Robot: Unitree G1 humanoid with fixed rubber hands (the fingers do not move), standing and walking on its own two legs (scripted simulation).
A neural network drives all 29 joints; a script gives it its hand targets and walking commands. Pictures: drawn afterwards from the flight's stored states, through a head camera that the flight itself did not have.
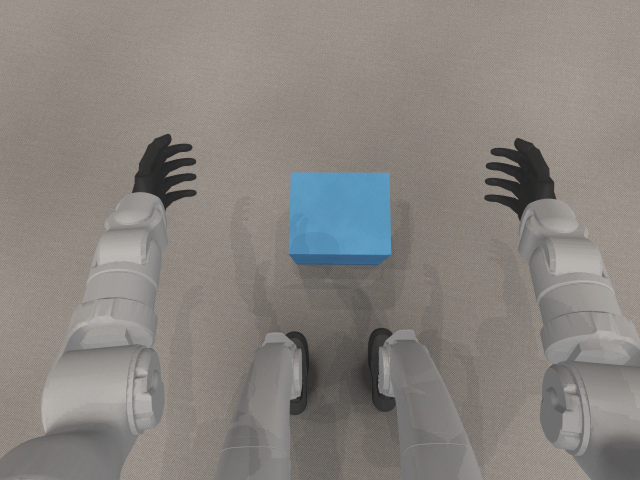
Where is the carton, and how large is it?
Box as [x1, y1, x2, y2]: [289, 173, 390, 264]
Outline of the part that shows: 291,173 289,254 296,263 378,264 390,255 388,173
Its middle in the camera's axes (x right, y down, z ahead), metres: +0.05 -0.03 +0.97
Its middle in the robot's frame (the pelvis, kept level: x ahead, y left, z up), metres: +0.49 -0.02 -0.57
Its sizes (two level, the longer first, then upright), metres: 0.226 0.189 0.219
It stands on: the floor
